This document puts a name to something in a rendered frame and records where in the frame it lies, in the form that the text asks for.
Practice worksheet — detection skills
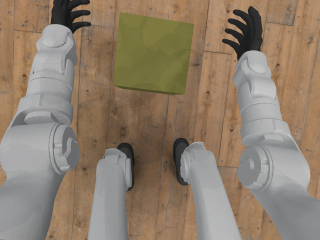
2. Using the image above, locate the left robot forearm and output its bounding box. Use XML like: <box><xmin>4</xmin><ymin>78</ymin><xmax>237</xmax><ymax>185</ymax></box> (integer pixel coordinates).
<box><xmin>0</xmin><ymin>24</ymin><xmax>78</xmax><ymax>171</ymax></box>

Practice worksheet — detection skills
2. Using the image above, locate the robot left shin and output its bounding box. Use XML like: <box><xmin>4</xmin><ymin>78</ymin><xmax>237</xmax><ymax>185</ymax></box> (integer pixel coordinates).
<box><xmin>96</xmin><ymin>148</ymin><xmax>126</xmax><ymax>176</ymax></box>

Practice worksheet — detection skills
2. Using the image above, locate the left robot thigh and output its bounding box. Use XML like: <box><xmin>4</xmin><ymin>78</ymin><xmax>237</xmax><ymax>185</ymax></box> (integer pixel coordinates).
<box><xmin>87</xmin><ymin>154</ymin><xmax>132</xmax><ymax>240</ymax></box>

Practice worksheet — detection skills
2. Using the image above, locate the right robot forearm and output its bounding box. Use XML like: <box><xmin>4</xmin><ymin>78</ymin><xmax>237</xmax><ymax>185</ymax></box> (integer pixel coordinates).
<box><xmin>232</xmin><ymin>50</ymin><xmax>310</xmax><ymax>172</ymax></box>

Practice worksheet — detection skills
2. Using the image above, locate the carton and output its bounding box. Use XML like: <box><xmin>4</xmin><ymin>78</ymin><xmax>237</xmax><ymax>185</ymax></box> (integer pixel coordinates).
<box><xmin>113</xmin><ymin>12</ymin><xmax>194</xmax><ymax>95</ymax></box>

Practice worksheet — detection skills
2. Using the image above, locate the right robot hand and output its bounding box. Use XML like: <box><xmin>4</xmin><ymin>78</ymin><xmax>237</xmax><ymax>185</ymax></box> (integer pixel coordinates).
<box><xmin>222</xmin><ymin>6</ymin><xmax>263</xmax><ymax>61</ymax></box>

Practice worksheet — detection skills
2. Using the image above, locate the left robot hand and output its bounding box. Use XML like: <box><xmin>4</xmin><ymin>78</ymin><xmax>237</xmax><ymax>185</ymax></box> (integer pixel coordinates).
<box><xmin>50</xmin><ymin>0</ymin><xmax>91</xmax><ymax>34</ymax></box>

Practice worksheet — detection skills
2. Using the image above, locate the robot left upper arm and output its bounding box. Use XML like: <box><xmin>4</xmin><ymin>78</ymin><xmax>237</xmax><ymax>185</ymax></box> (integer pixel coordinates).
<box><xmin>0</xmin><ymin>122</ymin><xmax>80</xmax><ymax>240</ymax></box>

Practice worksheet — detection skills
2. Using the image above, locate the robot right upper arm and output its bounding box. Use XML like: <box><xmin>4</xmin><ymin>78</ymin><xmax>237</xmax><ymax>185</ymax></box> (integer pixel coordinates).
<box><xmin>236</xmin><ymin>144</ymin><xmax>320</xmax><ymax>240</ymax></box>

